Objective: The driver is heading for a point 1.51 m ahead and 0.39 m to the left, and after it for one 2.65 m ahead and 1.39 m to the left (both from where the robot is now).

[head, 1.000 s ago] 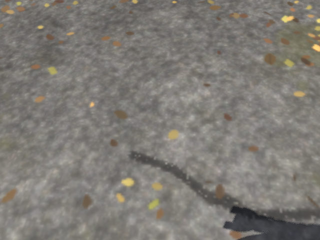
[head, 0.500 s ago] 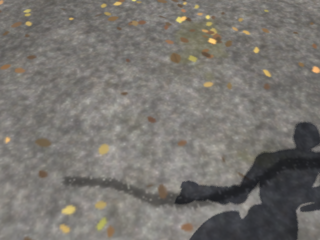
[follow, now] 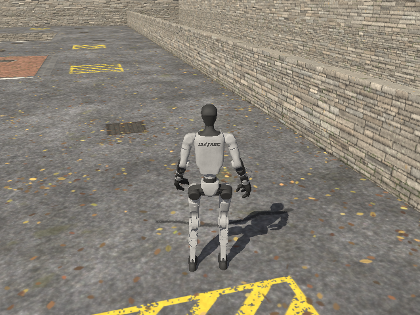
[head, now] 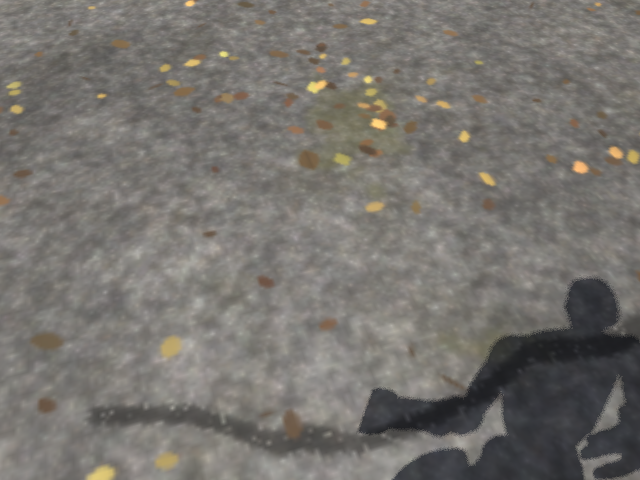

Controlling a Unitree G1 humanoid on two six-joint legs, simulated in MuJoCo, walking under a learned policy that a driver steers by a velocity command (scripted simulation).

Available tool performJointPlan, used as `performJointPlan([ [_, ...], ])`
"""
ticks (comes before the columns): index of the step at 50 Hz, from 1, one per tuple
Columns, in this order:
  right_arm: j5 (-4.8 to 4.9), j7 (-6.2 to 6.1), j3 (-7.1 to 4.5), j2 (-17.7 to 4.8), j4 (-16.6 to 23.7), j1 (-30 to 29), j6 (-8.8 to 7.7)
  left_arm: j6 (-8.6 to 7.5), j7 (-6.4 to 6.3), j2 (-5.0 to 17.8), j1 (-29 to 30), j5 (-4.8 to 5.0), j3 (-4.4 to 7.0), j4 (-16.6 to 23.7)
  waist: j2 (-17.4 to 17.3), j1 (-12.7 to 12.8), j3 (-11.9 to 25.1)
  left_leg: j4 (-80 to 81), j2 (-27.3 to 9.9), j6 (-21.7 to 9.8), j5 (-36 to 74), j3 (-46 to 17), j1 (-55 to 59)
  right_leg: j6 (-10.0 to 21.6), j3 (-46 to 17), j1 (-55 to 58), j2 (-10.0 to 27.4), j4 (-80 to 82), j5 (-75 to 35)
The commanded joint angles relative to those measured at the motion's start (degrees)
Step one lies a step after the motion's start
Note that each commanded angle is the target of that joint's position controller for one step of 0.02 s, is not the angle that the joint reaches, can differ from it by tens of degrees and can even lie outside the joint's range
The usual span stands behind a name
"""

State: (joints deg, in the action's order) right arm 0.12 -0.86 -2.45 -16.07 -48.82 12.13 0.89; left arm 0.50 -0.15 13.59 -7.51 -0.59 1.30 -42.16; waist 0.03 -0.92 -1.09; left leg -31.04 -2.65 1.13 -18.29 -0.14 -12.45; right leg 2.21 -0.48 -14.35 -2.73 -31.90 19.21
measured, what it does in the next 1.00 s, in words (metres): walks ahead: left foot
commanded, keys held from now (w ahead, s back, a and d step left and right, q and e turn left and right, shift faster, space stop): w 1.00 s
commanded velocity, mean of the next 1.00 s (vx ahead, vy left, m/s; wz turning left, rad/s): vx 0.42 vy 0.00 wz -0.01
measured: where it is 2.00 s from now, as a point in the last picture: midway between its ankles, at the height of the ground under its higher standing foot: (316, 277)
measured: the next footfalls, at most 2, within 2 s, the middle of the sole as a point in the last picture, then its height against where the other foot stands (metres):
left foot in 0.66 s outside the picture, level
right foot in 1.20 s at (381, 382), level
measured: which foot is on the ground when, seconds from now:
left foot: down 0.00-0.22, up 0.24-0.64, down 0.66-1.00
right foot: down 0.00-0.66, up 0.68-1.00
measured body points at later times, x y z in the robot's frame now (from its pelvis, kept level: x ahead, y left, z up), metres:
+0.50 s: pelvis +0.15 -0.03 +0.01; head +0.18 -0.04 +0.46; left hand +0.12 +0.24 -0.11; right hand +0.35 -0.27 -0.09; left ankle +0.30 +0.13 -0.68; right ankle +0.04 -0.12 -0.73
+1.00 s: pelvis +0.43 +0.03 +0.01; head +0.45 +0.03 +0.46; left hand +0.60 +0.29 -0.08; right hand +0.46 -0.25 -0.11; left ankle +0.40 +0.10 -0.73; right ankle +0.60 -0.16 -0.67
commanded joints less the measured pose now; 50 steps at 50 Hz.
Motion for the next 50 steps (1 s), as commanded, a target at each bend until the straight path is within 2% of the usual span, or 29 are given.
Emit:
performJointPlan([
  [1,-0.19,-0.34,-2.62,-10.85,1.59,4.04,-1.84,-1.87,-0.46,6.74,4.41,1.01,2.34,4.77,-12.22,-1.41,-3.71,19.57,-11.23,-10.67,-29.14,-18.5,-1.66,-0.6,2.84,-9.52,-0.99,-7.25,10.48],
  [2,-0.18,-0.51,-2.69,-11.23,1.6,3.31,-2.38,-2.36,-0.47,6.33,4.32,1.75,2.53,4.71,-14.94,-1.0,-6.43,22.59,-14.87,-12.86,-28.49,-23.96,-2.59,-0.35,2.85,-10.96,-0.19,-11.1,7.91],
  [4,0.56,-0.87,-2.69,-10.65,1.57,4.38,-3.43,-3.46,0.07,7.11,4.73,2.09,3.06,5.16,-13.31,-1.6,-6.75,22.86,-17.3,-13.88,-22.01,-25.84,1.83,1.06,-0.55,-16.55,3.2,-14.73,11.59],
  [5,1.16,-0.83,-2.72,-10.65,1.65,4.44,-3.65,-4.0,0.49,6.3,4.6,2.33,2.87,5.12,-11.39,-1.47,-5.95,22.37,-16.51,-13.19,-18.84,-23.82,4.07,1.7,-0.6,-16.81,3.94,-12.04,12.32],
  [7,2.13,-0.66,-2.9,-11.12,2.38,1.61,-3.46,-4.81,1.27,5.09,2.27,2.11,2.74,3.42,-9.64,0.4,-3.93,20.63,-11.86,-10.78,-10.92,-15.48,1.34,2.09,2.33,-6.47,2.77,-0.97,5.0],
  [9,1.8,-0.44,-2.73,-10.24,2.69,0.96,-2.96,-4.76,1.58,5.5,-4.68,1.61,3.54,-0.56,-8.26,3.17,-0.37,15.29,-8.22,-9.24,-5.03,-9.35,-4.78,0.89,6.08,8.78,-0.71,6.16,-7.23],
  [10,1.28,-0.22,-2.08,-8.26,2.94,0.78,-3.13,-4.42,1.44,6.43,-9.57,1.85,4.13,-2.25,-6.45,5.05,1.77,10.55,-6.75,-7.79,-3.37,-7.16,-8.6,0.96,4.47,15.82,0.19,6.16,-6.85],
  [11,0.5,0.29,-0.74,-4.12,4.13,-1.04,-3.62,-4.34,0.86,9.3,-15.93,1.99,5.0,-3.32,2.05,7.68,3.22,-4.55,-2.18,-4.29,-1.46,-1.85,-15.47,3.59,-7.94,22.68,8.53,11.99,-0.62],
  [12,0.9,0.04,-0.23,-2.57,7.65,-2.33,-4.77,-4.49,1.09,16.76,-19.89,1.55,6.52,-3.16,16.4,8.34,3.88,-21.41,3.53,-1.52,-9.85,1.23,-28.92,12.44,-33.09,27.41,21.8,20.17,9.39],
  [13,2.21,-0.17,-1.32,-6.42,8.07,-3.37,-5.7,-5.35,1.28,13.78,-18.48,1.06,5.5,-3.26,11.31,7.35,0.6,-32.41,1.01,-2.12,-14.06,-3.85,-35.48,16.83,-40.27,24.24,25.7,22.66,15.92],
  [14,2.98,0.26,-1.77,-7.67,7.78,-2.89,-6.3,-6.06,1.18,10.66,-15.66,1.15,4.4,-2.74,7.92,5.44,-3.45,-35.63,-1.75,-3.67,-8.57,-5.45,-39.32,15.45,-35.31,23.18,23.91,22.84,16.45],
  [17,1.11,1.52,-1.88,-6.7,6.66,-3.38,-7.09,-6.21,1.15,8.37,-11.8,0.58,3.23,-2.0,4.38,3.16,-4.5,-30.89,-5.35,-4.4,3.38,-4.15,-36.9,10.26,-19.91,19.66,17.45,23.77,-3.6],
  [20,0.61,2.8,-0.98,-3.81,7.59,-5.96,-6.6,-5.58,0.5,8.66,-13.84,0.95,3.12,-2.78,4.23,3.47,-3.23,-22.71,-4.3,-1.84,9.49,-0.6,-33.18,9.76,-10.92,17.12,14.49,24.39,-19.38],
  [23,0.7,3.26,0.26,-1.36,10.34,-13.06,-6.52,-5.24,-0.31,10.25,-15.45,1.05,3.25,-3.7,3.99,5.13,-4.56,-8.91,-1.94,-0.2,17.55,1.69,-26.97,9.05,-5.72,12.0,12.53,25.64,-20.94],
  [26,1.21,3.8,0.37,-2.06,12.15,-17.63,-6.57,-5.26,-0.55,11.35,-18.35,1.42,3.47,-5.26,4.44,6.0,-5.99,-1.8,-0.03,-0.79,22.37,2.1,-22.46,8.85,-5.03,11.38,14.21,26.71,-19.69],
  [29,1.29,4.36,-0.18,-4.01,13.02,-18.27,-6.82,-4.9,-0.64,11.56,-18.28,1.89,3.75,-6.33,4.58,4.04,-5.74,1.77,0.36,-3.48,20.86,0.68,-21.8,7.35,-4.37,17.34,16.83,23.63,-26.69],
  [31,1.08,4.16,-1.19,-6.25,12.16,-14.01,-6.7,-4.35,-0.78,12.9,-17.53,1.46,4.22,-6.42,6.1,0.99,-1.33,1.4,2.76,-5.52,16.82,2.19,-15.0,5.99,-3.4,20.73,17.01,16.61,-44.06],
  [32,1.09,3.71,-2.25,-8.01,10.36,-7.32,-6.46,-3.78,-0.86,13.14,-16.77,1.17,4.26,-6.39,6.45,-2.81,3.28,1.61,4.58,-7.12,15.82,3.74,-6.3,4.96,-1.97,20.39,15.67,8.12,-53.24],
  [33,1.09,2.99,-3.37,-10.05,7.77,1.77,-6.08,-3.37,-1.08,12.34,-16.74,0.83,3.82,-6.07,5.94,-7.06,9.01,0.9,3.74,-8.79,16.42,3.15,7.59,3.23,-0.46,14.2,13.28,-3.71,-52.72],
  [34,0.4,2.12,-4.27,-14.34,6.0,11.26,-5.56,-3.41,-1.27,8.94,-18.47,-0.68,2.56,-4.58,-3.56,-8.7,17.64,-1.25,-8.9,-12.19,14.91,-12.07,25.3,1.61,1.17,0.31,8.98,-23.36,-29.03],
  [35,-0.17,3.06,-4.07,-15.4,5.23,11.33,-5.87,-4.63,-0.46,1.4,-27.14,0.94,0.67,-4.88,-18.21,-2.75,25.53,9.58,-20.06,-21.33,-3.2,-42.28,38.19,-0.93,-5.04,-18.35,-1.57,-40.54,13.76],
  [36,0.6,3.05,-2.87,-9.68,5.58,8.47,-6.02,-5.79,-0.11,8.87,-20.35,2.61,2.21,-4.79,-10.94,-5.2,18.22,15.21,-17.7,-18.43,-10.74,-42.37,32.63,-0.15,-9.13,-24.48,1.66,-45.23,12.98],
  [37,0.71,2.84,-2.29,-7.81,5.95,4.2,-6.14,-6.37,0.08,11.16,-14.01,3.74,2.95,-2.77,-7.39,-4.4,9.13,16.35,-15.98,-16.16,-7.71,-32.72,23.83,0.56,-6.78,-26.97,4.5,-44.3,7.31],
  [38,0.31,2.86,-2.07,-7.28,6.36,0.7,-6.33,-6.7,-0.3,10.41,-11.4,3.2,2.72,-2.3,-1.56,-2.32,5.19,17.62,-14.07,-15.21,-0.06,-26.55,15.26,0.56,-5.42,-24.46,7.48,-41.47,2.02],
  [39,-0.36,2.99,-1.86,-6.16,6.54,-1.46,-6.6,-6.55,-0.52,9.94,-10.63,2.11,3.02,-2.34,-1.03,-0.52,2.74,18.81,-11.85,-14.89,6.41,-21.56,9.12,0.25,-5.07,-22.1,9.28,-38.32,-1.05],
  [40,-1.08,3.0,-1.64,-5.38,6.44,-2.35,-6.92,-5.99,-0.44,9.16,-12.23,1.79,3.03,-2.73,-2.81,1.33,3.0,20.34,-10.47,-14.74,9.24,-18.62,5.6,0.11,-5.65,-18.58,10.74,-36.92,-3.12],
  [43,-0.29,2.99,-1.75,-5.65,4.94,-1.81,-7.89,-4.38,-0.72,6.94,-12.34,1.31,2.62,-2.66,-3.46,2.71,1.21,24.18,-9.43,-16.03,13.05,-13.12,0.46,-1.47,-4.52,-17.94,11.99,-31.99,-4.85],
  [46,-0.15,2.15,-2.15,-7.55,3.51,0.76,-7.74,-4.33,-0.83,6.85,-5.5,0.56,2.4,-0.17,-2.31,1.11,-1.59,26.0,-8.69,-16.03,15.58,-9.65,1.1,-3.33,-3.86,-23.4,12.53,-22.59,-13.3],
  [50,0.52,1.39,-2.31,-9.16,2.11,4.52,-6.96,-5.5,0.09,5.13,2.66,0.76,1.49,1.75,-1.7,-2.13,-2.51,25.74,-6.29,-13.34,17.74,-4.28,2.84,-3.48,-0.99,-20.72,9.93,-6.62,-25.28],
])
